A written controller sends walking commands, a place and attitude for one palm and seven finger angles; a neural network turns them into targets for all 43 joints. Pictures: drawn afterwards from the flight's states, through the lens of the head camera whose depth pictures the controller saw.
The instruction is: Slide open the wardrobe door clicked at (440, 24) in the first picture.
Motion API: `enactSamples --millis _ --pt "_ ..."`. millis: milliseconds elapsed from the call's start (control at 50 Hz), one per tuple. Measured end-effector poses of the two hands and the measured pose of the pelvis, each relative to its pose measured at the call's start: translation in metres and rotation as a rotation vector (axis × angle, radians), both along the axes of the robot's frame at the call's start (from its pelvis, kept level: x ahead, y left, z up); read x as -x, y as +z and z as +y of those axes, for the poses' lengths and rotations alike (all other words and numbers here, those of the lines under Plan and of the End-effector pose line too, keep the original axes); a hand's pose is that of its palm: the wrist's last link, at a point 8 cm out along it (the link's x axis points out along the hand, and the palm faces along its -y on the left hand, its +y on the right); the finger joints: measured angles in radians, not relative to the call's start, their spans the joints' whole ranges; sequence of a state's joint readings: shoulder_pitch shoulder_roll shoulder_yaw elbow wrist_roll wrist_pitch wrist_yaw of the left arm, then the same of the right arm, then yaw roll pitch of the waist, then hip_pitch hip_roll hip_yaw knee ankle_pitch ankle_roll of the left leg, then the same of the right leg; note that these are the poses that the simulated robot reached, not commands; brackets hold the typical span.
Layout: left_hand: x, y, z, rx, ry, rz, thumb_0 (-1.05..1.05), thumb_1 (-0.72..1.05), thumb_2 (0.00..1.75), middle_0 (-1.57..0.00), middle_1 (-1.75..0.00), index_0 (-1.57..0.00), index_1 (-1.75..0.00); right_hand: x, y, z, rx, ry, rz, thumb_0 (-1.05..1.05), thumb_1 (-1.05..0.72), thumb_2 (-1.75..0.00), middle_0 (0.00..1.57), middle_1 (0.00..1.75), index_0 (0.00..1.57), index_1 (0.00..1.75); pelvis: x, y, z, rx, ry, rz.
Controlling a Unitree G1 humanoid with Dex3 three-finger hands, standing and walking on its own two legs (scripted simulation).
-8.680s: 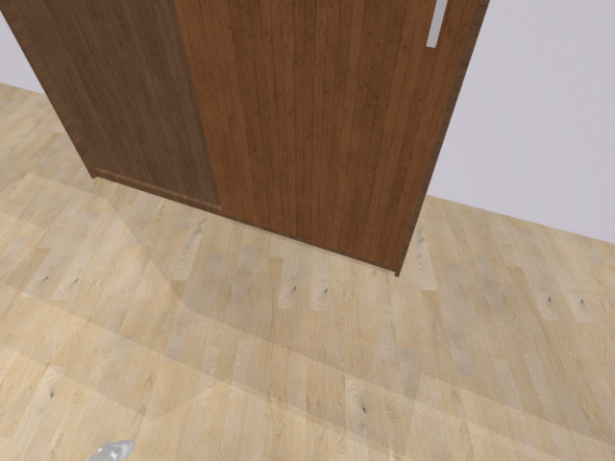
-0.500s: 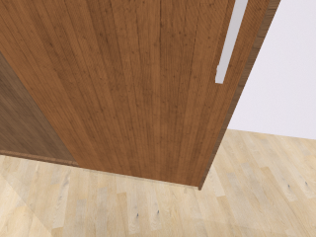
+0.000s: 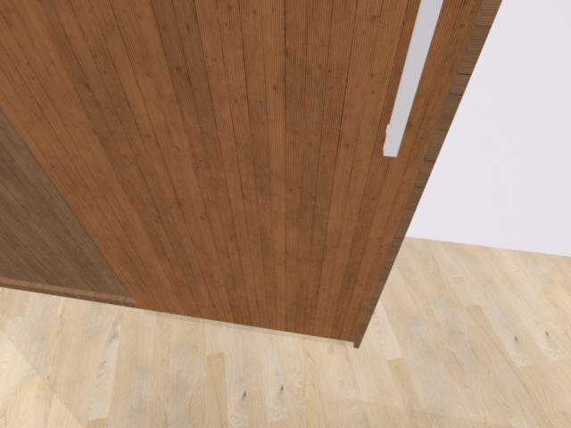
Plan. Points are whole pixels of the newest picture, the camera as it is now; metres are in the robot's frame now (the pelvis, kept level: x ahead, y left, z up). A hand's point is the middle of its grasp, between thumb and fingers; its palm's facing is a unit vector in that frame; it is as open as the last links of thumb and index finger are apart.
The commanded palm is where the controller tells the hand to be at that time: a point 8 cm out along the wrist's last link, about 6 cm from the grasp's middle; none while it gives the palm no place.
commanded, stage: look again from close up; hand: right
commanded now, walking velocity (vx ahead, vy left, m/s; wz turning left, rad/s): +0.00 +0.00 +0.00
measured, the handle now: (411, 61) +0.51 -0.14 +0.27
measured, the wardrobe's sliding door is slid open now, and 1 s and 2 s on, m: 0.00 0.00 0.00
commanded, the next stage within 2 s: raise the hand with hooked fingers in 0.48 s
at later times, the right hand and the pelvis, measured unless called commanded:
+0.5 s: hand out of the picture +0.00 -0.20 -0.18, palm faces +0.02 +0.98 -0.21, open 7.3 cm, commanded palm none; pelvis +0.00 +0.00 +0.00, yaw +0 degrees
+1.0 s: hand out of the picture +0.14 -0.21 -0.03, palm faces +0.16 +0.99 +0.04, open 8.5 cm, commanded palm +0.12 -0.27 +0.02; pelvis -0.04 +0.01 -0.04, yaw -1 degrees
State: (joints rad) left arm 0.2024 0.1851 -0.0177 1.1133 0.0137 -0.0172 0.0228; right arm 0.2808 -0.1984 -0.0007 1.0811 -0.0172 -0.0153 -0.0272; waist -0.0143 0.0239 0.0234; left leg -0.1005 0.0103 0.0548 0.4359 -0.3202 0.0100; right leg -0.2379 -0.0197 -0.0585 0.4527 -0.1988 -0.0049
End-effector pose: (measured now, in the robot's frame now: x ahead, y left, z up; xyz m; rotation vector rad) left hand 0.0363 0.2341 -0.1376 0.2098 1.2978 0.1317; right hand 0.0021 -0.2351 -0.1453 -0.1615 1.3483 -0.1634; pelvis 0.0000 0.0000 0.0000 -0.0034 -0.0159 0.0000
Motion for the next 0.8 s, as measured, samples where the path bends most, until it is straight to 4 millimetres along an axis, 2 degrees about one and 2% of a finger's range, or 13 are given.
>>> enactSamples --millis 600,620,640,680,740,780,800 --pt "0.012 0.001 -0.002 -0.004 -0.001 0.022 0.01 0.91 0.9 -0.2 -0.3 -0.2 -0.3 0.013 0.002 -0.008 0.011 -0.002 0.021 0.01 -0.91 -0.9 0.2 0.3 0.2 0.3 0.006 0.001 -0.005 -0.009 -0.003 -0.002" --pt "0.009 0.002 -0.002 -0.006 0.008 -0.011 0.01 0.91 0.9 -0.2 -0.3 -0.2 -0.3 0.004 0.007 -0.009 0.007 -0.055 -0.035 0.01 -0.91 -0.9 0.2 0.3 0.2 0.3 0.007 0.0 -0.006 -0.012 -0.005 -0.002" --pt "0.004 0.005 -0.002 -0.019 0.006 -0.072 0.01 0.91 0.9 -0.21 -0.3 -0.2 -0.3 -0.015 0.02 -0.013 0.018 -0.091 -0.155 0.01 -0.91 -0.9 0.2 0.3 0.2 0.31 0.01 0.0 -0.006 -0.007 -0.003 -0.008" --pt "-0.01 0.011 -0.002 -0.036 -0.008 -0.207 0.01 0.91 0.9 -0.21 -0.3 -0.2 -0.3 -0.063 0.061 -0.021 0.081 -0.106 -0.484 0.02 -0.9 -0.9 0.21 0.31 0.21 0.31 0.013 -0.003 -0.007 0.004 -0.006 -0.008" --pt "-0.036 0.018 -0.003 -0.025 -0.009 -0.392 0.01 0.91 0.9 -0.21 -0.3 -0.2 -0.3 -0.127 0.132 -0.022 0.109 -0.094 -0.908 0.02 -0.87 -0.88 0.21 0.33 0.2 0.33 0.02 -0.008 -0.008 0.005 -0.027 -0.002" --pt "-0.056 0.024 -0.002 -0.019 -0.013 -0.503 0.01 0.91 0.9 -0.21 -0.3 -0.2 -0.3 -0.158 0.175 -0.02 0.102 -0.044 -1.168 0.02 -0.84 -0.87 0.21 0.35 0.2 0.35 0.024 -0.012 -0.007 0.002 -0.026 0.023" --pt "-0.065 0.027 -0.001 -0.016 -0.015 -0.551 0.01 0.91 0.9 -0.21 -0.3 -0.2 -0.3 -0.168 0.189 -0.018 0.087 -0.014 -1.278 0.02 -0.83 -0.86 0.21 0.36 0.21 0.36 0.027 -0.016 -0.005 0.002 -0.02 0.043"
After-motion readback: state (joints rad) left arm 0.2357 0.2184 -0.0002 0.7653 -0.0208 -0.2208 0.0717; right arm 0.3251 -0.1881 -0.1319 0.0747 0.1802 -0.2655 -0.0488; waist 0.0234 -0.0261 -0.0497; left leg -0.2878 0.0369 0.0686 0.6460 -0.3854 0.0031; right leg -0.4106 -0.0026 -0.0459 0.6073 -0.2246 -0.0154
